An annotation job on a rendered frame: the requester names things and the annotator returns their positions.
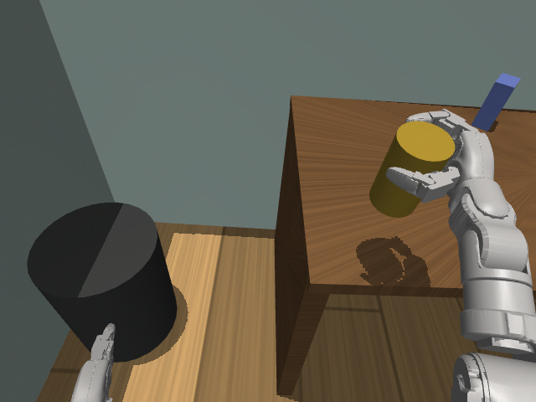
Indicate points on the desk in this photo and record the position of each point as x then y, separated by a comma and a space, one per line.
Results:
329, 237

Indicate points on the left robot hand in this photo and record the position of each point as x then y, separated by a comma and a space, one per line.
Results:
94, 379

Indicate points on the right robot hand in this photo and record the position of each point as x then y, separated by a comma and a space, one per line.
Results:
472, 158

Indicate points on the right robot arm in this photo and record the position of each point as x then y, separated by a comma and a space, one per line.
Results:
499, 311

